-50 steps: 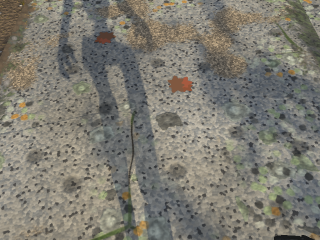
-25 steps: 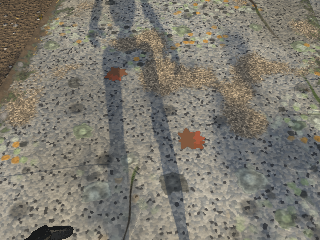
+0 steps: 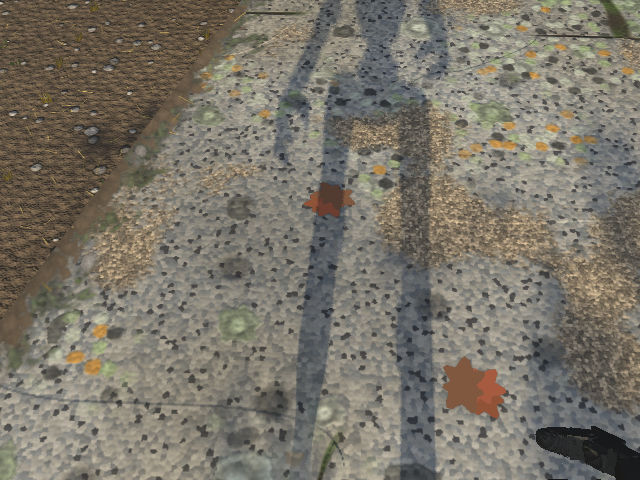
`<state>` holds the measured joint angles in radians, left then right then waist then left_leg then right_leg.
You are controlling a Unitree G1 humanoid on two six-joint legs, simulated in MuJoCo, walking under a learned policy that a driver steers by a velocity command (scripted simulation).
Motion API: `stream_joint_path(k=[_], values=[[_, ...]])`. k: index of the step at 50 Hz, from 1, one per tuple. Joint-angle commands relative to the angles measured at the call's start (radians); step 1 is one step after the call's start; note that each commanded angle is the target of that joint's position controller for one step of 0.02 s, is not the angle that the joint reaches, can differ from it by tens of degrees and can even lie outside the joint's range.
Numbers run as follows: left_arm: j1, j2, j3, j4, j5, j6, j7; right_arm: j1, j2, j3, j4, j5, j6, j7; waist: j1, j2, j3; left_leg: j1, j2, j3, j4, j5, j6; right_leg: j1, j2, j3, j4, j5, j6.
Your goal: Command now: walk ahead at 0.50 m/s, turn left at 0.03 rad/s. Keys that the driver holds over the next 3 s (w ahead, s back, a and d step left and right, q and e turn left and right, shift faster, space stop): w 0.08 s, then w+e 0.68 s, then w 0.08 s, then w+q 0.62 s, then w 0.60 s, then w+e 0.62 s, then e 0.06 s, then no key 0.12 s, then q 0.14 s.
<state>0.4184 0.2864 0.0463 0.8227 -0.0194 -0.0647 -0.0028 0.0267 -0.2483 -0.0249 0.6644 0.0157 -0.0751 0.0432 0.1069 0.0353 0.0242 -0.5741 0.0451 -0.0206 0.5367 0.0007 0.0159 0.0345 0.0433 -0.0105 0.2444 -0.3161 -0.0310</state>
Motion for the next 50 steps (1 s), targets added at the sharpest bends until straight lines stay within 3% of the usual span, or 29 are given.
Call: stream_joint_path(k=[1,2,3,4,5,6,7,8,9,11,14,16,20,25,28,29,30,31,32,33,34,35,36,37,40,42,45,47,50], values=[[0.002,0.19,0.049,-0.03,-0.003,0.006,0.012,-0.045,-0.11,-0.036,-0.083,0.0,-0.025,0.008,-0.067,-0.126,0.005,0.063,-0.03,0.024,-0.046,-0.071,0.044,0.028,-0.289,0.136,0.049,0.61,-0.13],[-0.018,0.194,0.049,-0.031,-0.004,0.011,0.014,0.052,-0.137,-0.052,-0.055,-0.004,-0.025,0.003,-0.126,-0.123,-0.057,0.212,-0.058,0.053,-0.077,-0.059,0.07,0.012,-0.259,0.103,0.161,0.764,-0.111],[-0.023,0.173,0.039,-0.039,0.003,0.013,0.017,0.206,-0.186,-0.075,-0.011,-0.008,-0.023,-0.007,-0.195,-0.106,-0.163,0.452,-0.035,0.035,-0.065,-0.026,0.106,-0.079,-0.211,0.065,0.345,0.771,-0.081],[-0.018,0.112,0.014,-0.07,0.035,0.009,0.021,0.392,-0.263,-0.094,0.02,-0.019,-0.016,-0.021,-0.25,0.039,-0.322,0.759,0.181,-0.218,-0.026,0.016,0.176,-0.302,-0.137,0.021,0.676,0.41,-0.043],[0.117,0.019,-0.012,-0.074,0.012,-0.011,0.012,0.395,-0.293,-0.095,0.032,-0.021,-0.014,-0.013,-0.171,0.282,-0.417,0.999,0.359,-0.663,-0.15,-0.22,0.322,-0.662,0.021,0.081,0.956,-0.269,0.003],[0.033,0.132,0.013,-0.061,-0.013,-0.024,0.006,0.37,-0.193,-0.074,0.026,-0.006,-0.011,-0.016,-0.218,0.148,-0.314,0.922,0.33,-0.637,-0.21,-0.36,0.281,-0.773,-0.036,0.165,1.041,-0.259,-0.002],[-0.061,0.163,0.025,-0.088,-0.03,-0.03,0.002,0.311,-0.161,-0.062,0.024,-0.004,-0.011,-0.021,-0.208,0.098,-0.175,0.786,0.3,-0.478,-0.235,-0.325,0.24,-0.806,-0.079,0.142,1.028,-0.157,-0.008],[-0.102,0.148,0.024,-0.094,-0.022,-0.03,0.006,0.251,-0.143,-0.055,0.023,-0.012,-0.013,-0.02,-0.174,0.02,-0.112,0.655,0.26,-0.38,-0.266,-0.236,0.216,-0.766,-0.121,0.122,0.986,-0.072,-0.001],[-0.116,0.138,0.028,-0.094,-0.008,-0.023,0.007,0.209,-0.118,-0.05,0.023,-0.02,-0.017,-0.018,-0.147,0.02,-0.063,0.562,0.225,-0.304,-0.301,-0.169,0.206,-0.736,-0.146,0.12,0.938,-0.016,0.009],[-0.065,0.1,0.026,-0.077,-0.01,0.002,0.006,0.18,-0.103,-0.05,0.037,-0.03,-0.034,-0.017,-0.103,0.059,-0.052,0.457,0.197,-0.203,-0.363,-0.096,0.2,-0.646,-0.172,0.126,0.911,0.044,0.024],[-0.096,0.074,0.025,-0.092,-0.006,0.023,0.012,0.181,-0.126,-0.059,0.072,-0.031,-0.05,-0.023,-0.092,0.03,-0.006,0.408,0.197,-0.084,-0.409,0.02,0.203,-0.691,-0.176,0.14,0.856,0.124,0.048],[-0.138,0.069,0.025,-0.108,-0.002,0.021,0.01,0.194,-0.138,-0.063,0.092,-0.033,-0.049,-0.031,-0.102,0.018,0.008,0.432,0.186,-0.015,-0.415,0.079,0.194,-0.731,-0.17,0.146,0.765,0.229,0.054],[-0.262,0.04,0.012,-0.147,0.0,0.01,-0.015,0.215,-0.165,-0.065,0.114,-0.025,-0.04,-0.043,-0.15,0.002,0.037,0.463,0.16,0.105,-0.426,0.102,0.157,-0.692,-0.154,0.066,0.524,0.409,0.039],[-0.397,0.034,0.006,-0.231,-0.002,0.012,-0.048,0.298,-0.201,-0.077,0.161,-0.005,-0.001,-0.051,-0.193,-0.007,0.074,0.66,0.228,0.149,-0.355,0.2,0.14,-0.765,-0.136,0.006,0.392,0.322,-0.006],[-0.351,0.072,0.027,-0.254,-0.001,0.019,-0.061,0.275,-0.238,-0.088,0.154,0.002,0.024,-0.062,-0.136,0.042,0.008,0.714,0.235,0.194,-0.188,0.609,0.106,-0.634,-0.06,-0.074,0.38,0.169,-0.059],[-0.267,0.102,0.044,-0.24,0.0,0.023,-0.06,0.265,-0.249,-0.092,0.149,0.002,0.033,-0.068,-0.085,0.055,-0.046,0.704,0.226,0.208,-0.057,0.738,0.094,-0.52,-0.02,-0.097,0.379,0.129,-0.084],[-0.116,0.149,0.073,-0.205,-0.002,0.025,-0.05,0.246,-0.247,-0.089,0.142,0.005,0.038,-0.074,0.001,0.037,-0.123,0.622,0.192,0.232,0.146,0.727,0.065,-0.301,0.02,-0.097,0.314,0.177,-0.12],[0.039,0.229,0.106,-0.173,-0.004,0.036,-0.029,0.263,-0.21,-0.072,0.124,-0.012,0.03,-0.076,0.063,-0.071,-0.219,0.379,0.145,0.233,0.447,0.421,0.023,0.011,-0.085,0.097,0.285,0.194,-0.18],[-0.003,0.324,0.115,-0.184,-0.009,0.027,-0.024,0.367,-0.059,-0.024,0.072,-0.042,-0.001,-0.053,-0.07,-0.312,-0.307,-0.084,-0.076,0.13,0.79,-0.551,-0.035,0.344,-0.338,0.674,0.198,0.052,-0.377],[0.035,0.229,0.09,-0.206,-0.003,0.016,-0.026,0.258,-0.15,-0.038,0.066,-0.009,-0.042,-0.035,0.015,-0.186,-0.4,-0.194,-0.072,-0.079,0.879,-0.584,-0.018,0.387,-0.376,0.83,0.075,-0.038,-0.39],[-0.005,0.185,0.076,-0.2,0.007,0.006,-0.027,0.16,-0.189,-0.049,0.031,0.026,-0.062,-0.027,0.02,-0.142,-0.249,-0.256,-0.025,-0.082,0.848,-0.484,0.005,0.281,-0.345,0.677,0.055,0.038,-0.335],[-0.069,0.166,0.07,-0.206,0.004,0.001,-0.026,0.146,-0.174,-0.043,0.027,0.016,-0.072,-0.031,-0.028,-0.052,-0.163,-0.22,0.018,-0.076,0.757,-0.399,0.011,0.131,-0.301,0.557,0.054,0.142,-0.301],[-0.133,0.139,0.061,-0.219,0.005,0.001,-0.024,0.146,-0.176,-0.048,0.037,-0.009,-0.07,-0.038,-0.068,-0.025,-0.105,-0.16,0.046,-0.069,0.67,-0.358,0.001,0.0,-0.262,0.466,0.041,0.255,-0.278],[-0.167,0.12,0.053,-0.236,0.018,0.0,-0.019,0.167,-0.181,-0.054,0.04,-0.018,-0.059,-0.038,-0.102,-0.052,-0.09,-0.091,0.064,-0.076,0.633,-0.327,-0.009,-0.086,-0.237,0.42,0.02,0.333,-0.274],[-0.178,0.126,0.052,-0.231,0.014,-0.006,-0.008,0.199,-0.146,-0.049,0.049,-0.029,-0.025,-0.039,-0.131,-0.062,-0.069,-0.036,0.067,-0.04,0.519,-0.268,-0.062,-0.211,-0.208,0.321,-0.021,0.46,-0.278],[-0.15,0.141,0.054,-0.209,0.014,-0.008,0.004,0.137,-0.119,-0.037,0.033,-0.032,-0.018,-0.041,-0.11,-0.074,-0.041,-0.042,0.063,-0.023,0.384,-0.152,-0.086,-0.25,-0.181,0.253,-0.036,0.486,-0.257],[-0.118,0.142,0.049,-0.178,0.013,-0.008,0.009,0.048,-0.093,-0.022,0.026,-0.02,-0.022,-0.03,-0.06,-0.103,-0.026,0.017,0.044,0.0,0.158,0.084,-0.079,-0.256,-0.142,0.16,-0.04,0.407,-0.198],[-0.083,0.153,0.049,-0.153,0.014,-0.013,0.005,-0.006,-0.096,-0.019,0.014,-0.007,-0.026,-0.022,-0.028,-0.109,-0.008,0.029,0.033,0.007,0.086,0.168,-0.061,-0.226,-0.17,0.165,-0.056,0.321,-0.189],[-0.052,0.159,0.051,-0.115,0.014,-0.012,0.001,-0.06,-0.117,-0.023,-0.011,0.003,-0.03,-0.008,-0.008,-0.101,0.029,-0.059,0.031,-0.006,0.027,0.117,-0.016,-0.085,-0.234,0.176,-0.036,0.33,-0.183]])
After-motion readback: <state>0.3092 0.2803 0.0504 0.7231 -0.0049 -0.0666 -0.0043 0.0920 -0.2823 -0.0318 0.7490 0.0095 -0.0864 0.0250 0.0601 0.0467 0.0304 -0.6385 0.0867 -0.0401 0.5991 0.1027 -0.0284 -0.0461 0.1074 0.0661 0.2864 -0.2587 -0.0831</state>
